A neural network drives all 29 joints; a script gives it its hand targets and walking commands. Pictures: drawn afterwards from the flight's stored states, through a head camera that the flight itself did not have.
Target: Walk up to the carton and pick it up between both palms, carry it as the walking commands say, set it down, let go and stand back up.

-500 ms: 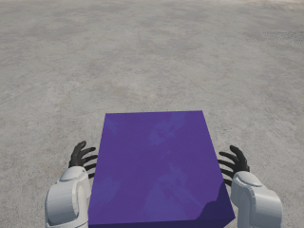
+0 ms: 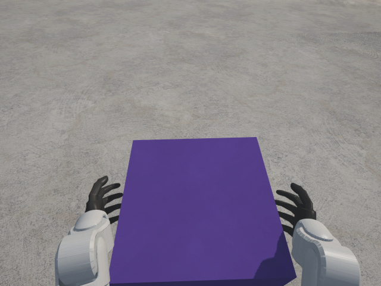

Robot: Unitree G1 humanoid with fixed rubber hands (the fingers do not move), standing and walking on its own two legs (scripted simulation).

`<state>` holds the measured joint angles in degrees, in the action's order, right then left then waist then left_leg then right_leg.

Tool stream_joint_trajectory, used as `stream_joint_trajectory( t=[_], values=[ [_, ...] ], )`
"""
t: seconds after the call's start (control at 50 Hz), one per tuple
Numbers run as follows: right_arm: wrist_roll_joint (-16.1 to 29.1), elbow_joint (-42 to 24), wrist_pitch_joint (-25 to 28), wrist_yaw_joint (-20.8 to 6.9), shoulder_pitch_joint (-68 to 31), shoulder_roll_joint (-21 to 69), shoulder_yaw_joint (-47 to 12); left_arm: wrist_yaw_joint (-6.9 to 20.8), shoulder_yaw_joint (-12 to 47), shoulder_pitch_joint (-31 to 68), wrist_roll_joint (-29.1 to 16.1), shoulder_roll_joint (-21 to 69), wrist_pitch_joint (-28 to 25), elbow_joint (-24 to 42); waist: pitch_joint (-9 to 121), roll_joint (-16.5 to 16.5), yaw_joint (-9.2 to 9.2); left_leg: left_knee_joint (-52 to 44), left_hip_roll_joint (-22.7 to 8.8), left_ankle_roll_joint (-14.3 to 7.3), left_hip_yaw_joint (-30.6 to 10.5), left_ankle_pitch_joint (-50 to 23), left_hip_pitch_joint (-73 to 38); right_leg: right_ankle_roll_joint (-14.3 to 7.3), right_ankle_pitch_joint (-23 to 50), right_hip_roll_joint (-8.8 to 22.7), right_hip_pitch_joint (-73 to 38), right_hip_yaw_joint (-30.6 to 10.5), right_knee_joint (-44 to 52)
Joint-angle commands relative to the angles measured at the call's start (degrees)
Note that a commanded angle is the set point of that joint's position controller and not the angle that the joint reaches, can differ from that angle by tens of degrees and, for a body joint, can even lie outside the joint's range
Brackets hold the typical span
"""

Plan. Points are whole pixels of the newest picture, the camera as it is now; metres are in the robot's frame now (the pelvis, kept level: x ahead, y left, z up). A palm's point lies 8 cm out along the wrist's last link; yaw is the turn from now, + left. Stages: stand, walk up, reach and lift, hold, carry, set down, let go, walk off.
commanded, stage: carry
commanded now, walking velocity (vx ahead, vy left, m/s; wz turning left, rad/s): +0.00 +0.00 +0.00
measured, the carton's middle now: (197, 210) +0.29 +0.00 +0.03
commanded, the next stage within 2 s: none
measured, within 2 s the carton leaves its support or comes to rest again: neither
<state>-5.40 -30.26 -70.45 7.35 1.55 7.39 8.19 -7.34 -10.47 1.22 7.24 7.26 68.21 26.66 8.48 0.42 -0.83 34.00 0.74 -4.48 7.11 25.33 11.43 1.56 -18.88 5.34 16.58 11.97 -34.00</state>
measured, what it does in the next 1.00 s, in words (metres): shifts its weight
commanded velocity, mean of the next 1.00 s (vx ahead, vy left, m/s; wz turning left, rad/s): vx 0.00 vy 0.00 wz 0.00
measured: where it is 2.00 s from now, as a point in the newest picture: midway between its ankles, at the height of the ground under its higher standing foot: outside the picture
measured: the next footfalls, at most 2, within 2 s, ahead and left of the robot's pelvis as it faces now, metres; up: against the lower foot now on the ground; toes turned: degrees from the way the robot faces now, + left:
none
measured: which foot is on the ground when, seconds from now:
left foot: down 0.00-1.00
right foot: down 0.00-1.00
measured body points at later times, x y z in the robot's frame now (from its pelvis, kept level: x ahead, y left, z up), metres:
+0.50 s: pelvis -0.04 +0.00 +0.00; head -0.08 +0.01 +0.45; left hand +0.21 +0.19 +0.09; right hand +0.19 -0.19 +0.10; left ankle -0.08 +0.05 -0.73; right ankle -0.02 -0.13 -0.73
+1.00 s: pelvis -0.07 -0.01 +0.00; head -0.11 +0.00 +0.45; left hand +0.18 +0.18 +0.09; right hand +0.16 -0.19 +0.10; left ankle -0.08 +0.05 -0.73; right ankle -0.02 -0.13 -0.73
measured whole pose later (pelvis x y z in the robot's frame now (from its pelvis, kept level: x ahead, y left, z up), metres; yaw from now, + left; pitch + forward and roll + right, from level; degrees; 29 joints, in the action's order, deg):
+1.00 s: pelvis -0.07 -0.01 +0.00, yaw +0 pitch +0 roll -1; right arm -5.8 -29.3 -71.7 7.5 0.5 7.3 9.0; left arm -7.7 -10.3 3.2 7.9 7.2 69.7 25.1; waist 6.2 0.0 -0.2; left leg 34.4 0.5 -4.9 8.0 20.0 14.5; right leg 0.1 -12.3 5.1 18.7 11.5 -31.9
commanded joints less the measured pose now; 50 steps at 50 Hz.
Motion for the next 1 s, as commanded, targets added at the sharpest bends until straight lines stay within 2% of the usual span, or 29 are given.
stream_joint_trajectory(
  t=[0.0, 0.06, 0.08, 0.12, 0.16, 0.18, 0.2, 0.22, 0.24, 0.3, 0.36, 0.38, 0.4, 0.42, 0.44, 0.46, 0.48, 0.5, 0.56, 0.62, 0.68, 0.72, 0.74, 0.76, 0.78, 0.82, 0.86, 0.94, 0.98],
  values=[
    [22.1, -6.6, 1.4, -13.5, -30.8, 44.9, -44.3, 14.3, 49.1, 30.3, -26.2, 46.7, 0.6, 7.8, 12.8, 3.8, -0.16, -3.9, -9.3, 1.4, -8.8, -54.3, -4.6, -1.2, 18.8, 1.7, -5.7, -4.2, -0.4],
    [21.3, -6.3, 1.3, -13.4, -30.1, 44.9, -44.4, 14.7, 49.3, 30.9, -26.9, 47.5, 0.6, 6.6, 12.7, -0.4, -0.1, -2.9, -8.4, 0.9, -8.0, -48.3, -2.2, -1.6, 20.8, 2.1, -7.3, -5.3, 0.6],
    [21.6, -7.3, 1.3, -13.5, -31.4, 43.9, -44.2, 14.5, 48.8, 29.9, -26.2, 47.1, 0.7, 6.1, 12.7, 2.1, -0.17, -3.7, -8.8, 1.6, -8.1, -48.9, -2.8, -1.4, 20.9, 2.1, -6.3, -5.1, -0.2],
    [22.2, -7.6, 1.6, -13.5, -32.8, 44.5, -45.0, 14.4, 48.5, 30.8, -26.1, 46.8, 0.5, 6.9, 10.9, 2.2, 0.1, -4.5, -8.3, 1.5, -8.5, -42.4, -1.1, -2.3, 20.0, 2.8, -6.2, -6.1, 1.0],
    [22.1, -7.9, 1.3, -13.4, -33.6, 45.1, -45.1, 14.5, 48.5, 31.9, -26.3, 47.7, 0.6, 6.5, 11.4, 0.9, 0.11, -5.3, -8.4, 0.7, -9.0, -41.0, -1.4, -1.5, 16.0, 2.9, -5.4, -5.9, 0.9],
    [21.9, -6.7, 1.1, -13.4, -32.7, 45.1, -44.5, 14.4, 48.8, 32.4, -26.4, 47.6, 0.5, 7.0, 11.1, 2.9, -0.03, -5.3, -8.6, 1.1, -8.6, -42.2, -1.6, -1.5, 16.4, 2.6, -5.0, -6.0, 1.0],
    [22.0, -6.7, 1.2, -13.4, -32.6, 46.1, -44.8, 14.5, 48.8, 32.0, -26.7, 48.2, 0.5, 6.7, 12.6, 0.1, 0.29, -4.0, -8.3, 0.2, -8.4, -42.6, -0.6, -1.5, 18.1, 2.1, -7.6, -5.5, 1.5],
    [21.7, -6.6, 1.3, -13.6, -32.5, 45.3, -44.2, 14.4, 49.3, 33.2, -26.7, 48.2, 0.3, 7.3, 11.8, 3.1, -0.03, -4.9, -8.5, 0.9, -8.5, -44.1, -1.0, -1.2, 17.6, 2.2, -6.2, -5.7, 0.4],
    [22.3, -7.4, 1.4, -13.6, -32.6, 46.3, -45.4, 14.5, 49.3, 32.8, -26.8, 48.1, 0.2, 8.1, 11.8, 0.8, 0.14, -4.7, -8.6, 1.1, -8.3, -42.3, -1.5, -1.8, 17.6, 2.4, -5.8, -6.1, 1.4],
    [22.0, -5.9, 1.1, -13.5, -31.8, 45.2, -44.3, 14.2, 48.6, 31.8, -26.2, 47.4, 0.5, 6.6, 11.1, 3.9, 0.18, -6.4, -9.1, 0.8, -9.2, -42.0, -1.4, -1.4, 12.8, 2.3, -4.9, -6.1, 1.1],
    [22.1, -7.5, 1.1, -13.4, -34.1, 45.1, -44.8, 14.2, 47.8, 32.5, -25.6, 46.9, 0.6, 6.4, 9.9, 0.7, 0.34, -7.1, -9.0, 0.9, -9.2, -38.3, 0.2, -1.2, 12.4, 2.3, -6.0, -6.3, 3.1],
    [21.8, -6.3, 0.9, -13.4, -32.3, 45.5, -44.3, 14.1, 48.7, 33.6, -26.4, 47.4, 0.6, 7.7, 11.3, 2.1, 0.12, -6.0, -8.4, 0.4, -8.4, -36.9, -0.9, -1.6, 14.7, 2.8, -5.9, -6.8, 2.5],
    [22.2, -7.3, 1.0, -13.3, -33.5, 45.6, -44.9, 14.2, 48.5, 32.8, -26.2, 47.4, 0.5, 7.3, 11.2, -0.6, 0.19, -6.0, -8.0, 0.1, -8.5, -32.9, 0.5, -1.4, 14.4, 2.8, -6.7, -6.6, 3.1],
    [21.9, -6.9, 0.9, -13.3, -32.7, 45.5, -44.5, 14.2, 48.8, 33.5, -26.3, 47.6, 0.6, 7.5, 10.3, 1.4, 0.1, -6.9, -8.4, 0.6, -8.7, -33.9, 0.5, -1.5, 14.2, 2.9, -6.0, -6.8, 2.9],
    [22.3, -7.6, 0.8, -13.3, -34.3, 45.3, -44.8, 14.1, 47.6, 32.4, -25.7, 47.1, 0.8, 6.5, 10.6, -0.3, 0.31, -7.1, -8.3, 0.3, -8.6, -31.3, 0.8, -1.5, 13.1, 2.9, -6.3, -6.8, 3.7],
    [21.7, -6.9, 0.6, -13.3, -33.5, 44.5, -44.1, 14.1, 48.0, 32.2, -25.6, 47.4, 1.0, 5.9, 9.6, 2.4, 0.07, -7.1, -8.3, 0.1, -8.5, -32.0, 1.4, -1.4, 13.7, 2.8, -5.7, -6.8, 3.2],
    [21.9, -7.0, 0.5, -13.1, -34.3, 45.2, -44.9, 14.1, 47.5, 32.5, -25.4, 47.4, 0.9, 5.3, 9.1, -1.0, 0.26, -7.4, -8.2, 0.2, -8.6, -29.3, 2.2, -1.2, 12.7, 3.0, -6.1, -7.0, 4.2],
    [21.8, -6.7, 0.6, -13.2, -34.0, 44.2, -44.1, 14.0, 47.5, 32.4, -25.3, 46.8, 1.0, 5.2, 8.8, 1.4, 0.16, -8.3, -8.4, 0.4, -9.3, -29.5, 1.9, -1.5, 11.0, 2.9, -5.7, -7.1, 3.7],
    [21.7, -6.2, 0.4, -13.1, -33.9, 45.4, -44.2, 14.0, 47.7, 34.0, -25.8, 47.5, 1.0, 6.1, 10.2, 0.5, 0.2, -7.3, -8.2, 0.3, -8.6, -29.0, 1.9, -1.7, 13.6, 2.9, -6.8, -7.2, 3.9],
    [22.6, -7.3, 0.5, -13.3, -35.0, 45.6, -44.6, 13.9, 47.5, 33.2, -25.5, 47.6, 0.7, 6.4, 9.5, 0.6, 0.33, -7.9, -8.0, 0.0, -9.0, -25.2, 2.8, -1.4, 9.6, 2.6, -5.6, -6.9, 4.6],
    [21.7, -6.4, 0.5, -13.3, -33.9, 45.3, -43.8, 14.0, 47.7, 34.3, -25.7, 47.7, 1.0, 6.2, 8.0, 2.0, 0.22, -8.6, -8.1, 0.2, -9.5, -25.7, 3.8, -1.6, 10.2, 3.0, -5.0, -7.6, 4.5],
    [21.9, -6.4, 0.4, -13.1, -33.7, 45.1, -43.8, 13.9, 47.5, 33.1, -25.6, 47.4, 1.0, 5.8, 10.7, 0.0, 0.31, -8.2, -8.6, -0.1, -9.5, -27.4, 2.3, -1.6, 10.3, 2.8, -6.1, -7.5, 3.7],
    [21.7, -6.5, 0.3, -13.1, -33.1, 45.1, -43.8, 14.0, 48.2, 33.8, -25.8, 47.1, 1.0, 7.0, 9.5, 0.8, 0.35, -8.6, -8.3, 0.0, -8.9, -24.0, 3.7, -1.6, 9.6, 3.0, -5.7, -7.5, 4.8],
    [22.3, -8.5, 0.6, -13.0, -35.5, 45.4, -44.6, 14.0, 47.6, 32.5, -25.2, 47.9, 1.0, 5.8, 10.0, -1.1, 0.52, -8.8, -8.5, -0.2, -8.8, -21.9, 3.0, -1.7, 8.8, 2.7, -5.7, -7.4, 5.6],
    [22.0, -6.0, 0.4, -13.0, -33.8, 45.7, -43.7, 13.9, 47.6, 34.3, -25.5, 47.1, 0.9, 6.6, 8.9, 1.3, 0.37, -9.1, -8.1, 0.1, -9.3, -21.1, 4.8, -1.7, 8.4, 2.9, -6.2, -7.2, 5.5],
    [22.1, -7.8, 0.4, -13.0, -34.3, 45.5, -44.0, 14.0, 48.0, 34.3, -25.9, 48.0, 1.0, 7.0, 9.1, -0.1, 0.32, -9.1, -8.2, 0.0, -9.5, -22.4, 4.7, -1.5, 8.9, 2.7, -5.9, -7.4, 5.0],
    [22.0, -8.2, 0.7, -13.1, -34.6, 45.2, -43.7, 13.9, 48.3, 34.4, -25.9, 47.9, 0.9, 7.1, 10.2, 0.7, 0.33, -8.5, -8.6, 0.3, -9.2, -25.9, 3.2, -1.6, 9.8, 2.6, -5.7, -7.1, 4.7],
    [22.2, -7.3, 0.4, -13.0, -34.1, 45.4, -43.9, 13.7, 47.8, 33.6, -25.5, 47.8, 0.8, 6.8, 10.0, -0.2, 0.36, -8.4, -8.0, -0.3, -9.1, -22.1, 3.4, -1.7, 9.5, 2.4, -5.4, -7.5, 5.3],
    [21.9, -6.9, 0.2, -13.1, -33.8, 44.7, -43.2, 13.6, 47.9, 34.1, -25.3, 47.3, 1.1, 6.8, 9.0, 2.7, 0.35, -9.1, -8.2, 0.2, -9.2, -22.1, 3.8, -2.1, 8.3, 2.4, -4.5, -7.6, 5.1]
  ],
)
